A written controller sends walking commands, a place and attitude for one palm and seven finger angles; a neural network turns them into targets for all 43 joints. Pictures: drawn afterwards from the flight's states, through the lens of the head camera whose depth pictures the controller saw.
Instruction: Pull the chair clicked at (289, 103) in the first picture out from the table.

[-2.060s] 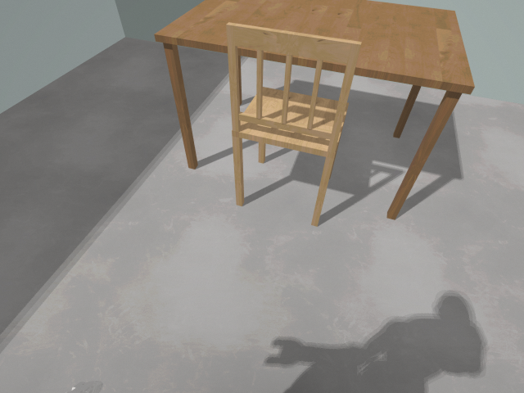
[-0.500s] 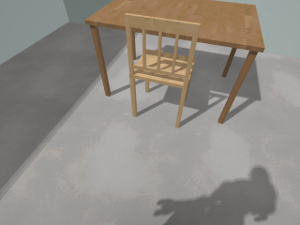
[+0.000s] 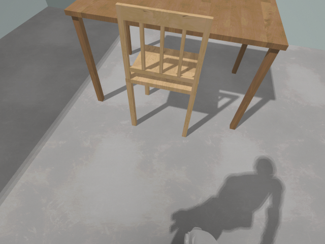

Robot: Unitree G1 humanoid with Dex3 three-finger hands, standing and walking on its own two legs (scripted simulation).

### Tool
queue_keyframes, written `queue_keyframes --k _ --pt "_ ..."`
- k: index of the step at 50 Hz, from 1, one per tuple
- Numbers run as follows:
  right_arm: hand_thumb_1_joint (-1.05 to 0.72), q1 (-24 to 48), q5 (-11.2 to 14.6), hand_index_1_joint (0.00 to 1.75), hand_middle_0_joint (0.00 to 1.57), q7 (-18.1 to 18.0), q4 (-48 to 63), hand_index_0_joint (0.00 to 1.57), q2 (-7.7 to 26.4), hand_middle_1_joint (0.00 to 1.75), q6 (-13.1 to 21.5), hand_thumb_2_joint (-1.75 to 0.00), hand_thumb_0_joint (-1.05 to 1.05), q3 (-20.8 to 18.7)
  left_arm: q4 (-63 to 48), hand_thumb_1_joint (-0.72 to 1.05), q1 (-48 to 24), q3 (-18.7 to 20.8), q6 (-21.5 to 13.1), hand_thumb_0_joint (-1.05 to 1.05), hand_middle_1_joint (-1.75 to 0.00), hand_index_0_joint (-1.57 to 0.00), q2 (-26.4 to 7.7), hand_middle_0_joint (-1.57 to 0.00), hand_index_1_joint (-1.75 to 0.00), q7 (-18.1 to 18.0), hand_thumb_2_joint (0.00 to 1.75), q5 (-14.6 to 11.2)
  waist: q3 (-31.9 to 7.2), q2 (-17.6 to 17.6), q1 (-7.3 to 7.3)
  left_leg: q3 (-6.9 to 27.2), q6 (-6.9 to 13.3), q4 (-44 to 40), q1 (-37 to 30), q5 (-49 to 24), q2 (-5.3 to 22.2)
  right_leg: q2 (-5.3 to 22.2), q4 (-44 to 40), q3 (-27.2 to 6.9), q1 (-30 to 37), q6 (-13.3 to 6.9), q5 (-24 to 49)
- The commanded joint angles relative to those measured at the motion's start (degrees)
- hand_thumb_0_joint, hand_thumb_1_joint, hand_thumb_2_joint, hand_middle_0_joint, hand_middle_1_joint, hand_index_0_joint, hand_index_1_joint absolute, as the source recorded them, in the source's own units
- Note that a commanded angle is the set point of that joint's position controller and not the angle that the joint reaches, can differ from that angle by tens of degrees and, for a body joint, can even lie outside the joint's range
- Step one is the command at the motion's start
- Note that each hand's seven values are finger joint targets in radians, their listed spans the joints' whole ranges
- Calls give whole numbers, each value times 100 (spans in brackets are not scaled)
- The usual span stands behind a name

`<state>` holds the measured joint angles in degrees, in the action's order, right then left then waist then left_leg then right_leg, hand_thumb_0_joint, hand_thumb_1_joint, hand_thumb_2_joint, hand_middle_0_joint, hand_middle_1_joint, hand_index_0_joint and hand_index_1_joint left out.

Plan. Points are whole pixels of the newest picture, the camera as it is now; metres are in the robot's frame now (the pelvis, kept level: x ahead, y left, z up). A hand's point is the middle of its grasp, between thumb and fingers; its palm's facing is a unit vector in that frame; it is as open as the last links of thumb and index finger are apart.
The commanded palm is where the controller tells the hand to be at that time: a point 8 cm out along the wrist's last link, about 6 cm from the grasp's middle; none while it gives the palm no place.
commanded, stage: walk to a spot facing it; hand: left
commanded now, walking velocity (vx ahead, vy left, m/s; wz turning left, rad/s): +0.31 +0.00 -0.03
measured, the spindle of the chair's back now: (161, 51) +0.96 +0.03 -0.09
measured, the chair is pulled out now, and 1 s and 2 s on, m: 0.00 0.00 0.00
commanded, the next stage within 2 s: turn to face it in 0.12 s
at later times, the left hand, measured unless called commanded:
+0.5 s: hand (106, 228) +0.19 +0.17 -0.19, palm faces +0.05 -0.99 -0.16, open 7.3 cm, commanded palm none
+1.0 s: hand (113, 190) +0.30 +0.17 -0.18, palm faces -0.10 -0.98 -0.18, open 7.4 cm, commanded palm none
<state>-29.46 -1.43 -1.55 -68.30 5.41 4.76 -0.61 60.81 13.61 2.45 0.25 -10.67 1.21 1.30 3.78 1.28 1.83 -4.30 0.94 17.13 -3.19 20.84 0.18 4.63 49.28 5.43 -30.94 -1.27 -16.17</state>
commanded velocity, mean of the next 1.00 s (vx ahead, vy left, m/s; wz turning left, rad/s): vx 0.08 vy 0.00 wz -0.20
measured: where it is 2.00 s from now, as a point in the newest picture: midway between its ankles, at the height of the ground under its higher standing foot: (175, 197)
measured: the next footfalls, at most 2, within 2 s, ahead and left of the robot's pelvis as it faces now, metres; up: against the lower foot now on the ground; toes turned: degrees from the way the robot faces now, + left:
right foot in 0.12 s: +0.21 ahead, -0.13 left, +0.00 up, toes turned -8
left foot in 0.46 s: +0.28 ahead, +0.11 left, +0.00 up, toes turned +6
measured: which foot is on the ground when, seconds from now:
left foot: down 0.00-0.12, up 0.14-0.44, down 0.46-0.74, up 0.76-0.96, down 0.98-1.00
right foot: up 0.00-0.10, down 0.12-0.46, up 0.48-0.70, down 0.72-1.00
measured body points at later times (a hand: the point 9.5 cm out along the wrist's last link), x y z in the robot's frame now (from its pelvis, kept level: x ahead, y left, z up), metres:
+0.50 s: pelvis +0.18 +0.00 -0.01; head +0.18 +0.02 +0.44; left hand +0.19 +0.22 -0.18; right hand +0.27 -0.24 -0.14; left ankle +0.24 +0.10 -0.74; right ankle +0.17 -0.12 -0.73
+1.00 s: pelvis +0.24 +0.00 -0.01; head +0.26 +0.00 +0.44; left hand +0.31 +0.22 -0.17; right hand +0.25 -0.25 -0.15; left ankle +0.26 +0.10 -0.74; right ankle +0.22 -0.12 -0.74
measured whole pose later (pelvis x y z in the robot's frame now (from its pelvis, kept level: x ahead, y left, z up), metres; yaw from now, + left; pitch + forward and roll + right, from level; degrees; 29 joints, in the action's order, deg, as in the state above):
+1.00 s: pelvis +0.24 +0.00 -0.01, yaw -10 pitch +0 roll -1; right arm -12.4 -1.0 -1.7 -59.9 9.7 0.1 -2.3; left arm 58.9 14.7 3.2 1.4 -9.5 -1.1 1.0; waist 2.3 0.4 -0.7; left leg -5.0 -0.5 32.7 15.3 16.5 3.2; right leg -0.4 31.6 2.2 -14.6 -0.4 -16.8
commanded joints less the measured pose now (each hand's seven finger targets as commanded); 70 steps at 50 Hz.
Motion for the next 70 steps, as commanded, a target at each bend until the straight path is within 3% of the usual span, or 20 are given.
queue_keyframes --k 1,4,5,6,7,13,20,23,26,34,37,42,47,51,56,62,65,66,68,70 --pt "-90 -246 36 30 20 -106 50 20 1073 30 70 -90 0 -195 -612 90 -626 54 -258 0 -30 -20 -99 -20 -30 57 90 -41 369 -918 -111 360 743 -213 458 -4125 1371 -276 -1048 335 625 -180 430" --pt "-90 -79 92 30 20 -81 64 20 1111 30 35 -90 0 -234 -131 90 1013 220 -344 0 -30 -20 -467 -20 -30 -23 90 20 -383 -557 -848 39 422 1833 1209 -4331 1075 -478 -1634 328 2943 -364 865" --pt "-90 -160 142 30 20 -4 144 20 879 30 33 -90 0 -193 63 90 1771 356 -431 0 -30 -20 -968 -20 -30 -99 90 68 -874 293 -1124 -142 234 3559 2355 -2651 702 608 -1993 -916 4149 -745 399" --pt "-90 -370 187 30 20 3 337 20 543 30 37 -90 0 -177 133 90 2166 472 -425 0 -30 -20 -1514 -20 -30 -166 90 4 -1521 1358 -991 -88 80 5729 3401 1030 5 2335 -2981 -3622 4559 -1440 267" --pt "-90 130 179 30 20 9 463 20 679 30 -34 -90 0 -224 36 90 1747 463 -379 0 -30 -20 -1404 -20 -30 -200 90 -100 -1199 639 -953 447 199 6405 3646 1052 291 2428 -3512 -3786 3908 -1597 -677" --pt "-90 185 7 30 20 100 524 20 197 30 -368 -90 0 -213 -297 90 153 106 -400 0 -30 -20 -420 -20 -30 -294 90 49 27 293 106 198 -100 4444 2652 108 876 1296 -3652 -752 551 -856 628" --pt "-90 485 27 30 20 80 731 20 431 30 -241 -90 0 -163 -347 90 180 159 -207 0 -30 -20 -564 -20 -30 -216 90 -23 -109 407 130 -372 -368 1546 1107 -993 417 519 -2912 -707 477 -594 149" --pt "-90 354 -44 30 20 -12 906 20 1519 30 -213 -90 0 -318 -505 90 485 110 -114 0 -30 -20 -67 -20 -30 -163 90 -68 -23 -1825 117 1879 566 -76 1247 -1382 2314 -505 -785 68 293 91 -1373" --pt "-90 1239 -34 30 20 -81 1150 20 1269 30 -215 -90 0 -239 -408 90 448 161 -58 0 -30 -20 -173 -20 -30 -143 90 -9 -59 -1314 -108 1358 824 -175 1464 -2104 2220 -136 771 -424 217 130 -1391" --pt "-90 1624 33 30 20 -55 1139 20 1292 30 -375 -90 0 -366 -312 90 913 138 -50 0 -30 -20 -75 -20 -30 -150 90 3 -552 -617 -322 -138 368 969 1456 -2293 1603 -277 -2082 5 1823 203 425" --pt "-90 1947 104 30 20 8 1396 20 704 30 -461 -90 0 -236 -310 90 1132 249 -115 0 -30 -20 -986 -20 -30 -239 90 17 -412 894 -461 -485 -316 2661 2776 952 472 1591 -3079 -2150 2348 -847 3061" --pt "-90 1863 120 30 20 -39 1198 20 721 30 -495 -90 0 -243 -366 90 547 283 -61 0 -30 -20 -743 -20 -30 -339 90 47 -508 669 -325 95 -303 3301 2948 832 490 1119 -2748 -1561 2592 -1101 3791" --pt "-90 1156 90 30 20 -62 948 20 648 30 -435 -90 0 -205 -442 90 166 298 14 0 -30 -20 -753 -20 -30 -285 90 -42 -632 535 -61 -104 -275 1001 1318 -782 310 563 -2527 -1250 1866 -557 1959" --pt "-90 592 -85 30 20 -63 956 20 1568 30 -335 -90 0 -374 -778 90 -334 228 53 0 -30 -20 -343 -20 -30 -123 90 53 197 -1705 236 2641 930 -1001 1210 1134 2327 -547 290 -362 -179 3 -1525" --pt "-90 701 -40 30 20 -68 921 20 1130 30 -154 -90 0 -250 -591 90 -234 188 -66 0 -30 -20 -200 -20 -30 22 90 28 100 -839 -29 1114 830 -733 819 -712 1705 -98 607 -419 -270 51 -476" --pt "-90 298 -70 30 20 -18 631 20 1170 30 -171 -90 0 -309 -721 90 -745 103 -108 0 -30 -20 -66 -20 -30 40 90 5 146 -910 150 706 833 -504 925 -1146 1680 -162 -965 -1 549 43 -547" --pt "-90 447 -49 30 20 -3 583 20 1160 30 -206 -90 0 -304 -492 90 -209 174 -171 0 -30 -20 -119 -20 -30 35 90 14 -80 -709 -172 385 550 155 1460 -733 1418 -389 -2071 246 1888 -3 140" --pt "-90 512 -11 30 20 21 577 20 1053 30 -196 -90 0 -281 -317 90 246 222 -206 0 -30 -20 -303 -20 -30 -2 90 19 -229 -418 -399 148 370 761 1947 -490 1163 -275 -2427 33 2761 -103 290" --pt "-90 878 64 30 20 91 924 20 631 30 -171 -90 0 -173 4 90 1467 422 -279 0 -30 -20 -1306 -20 -30 -113 90 -4 -559 1501 -873 -567 -22 3494 4005 1461 257 1836 -3587 -2874 4179 -1012 -573" --pt "-90 1291 30 30 20 108 971 20 819 30 -223 -90 0 -285 -13 90 1151 361 -288 0 -30 -20 -1051 -20 -30 -185 90 -55 -106 1123 -718 224 72 4784 4291 889 581 1794 -4005 -2914 3194 -1227 -1148"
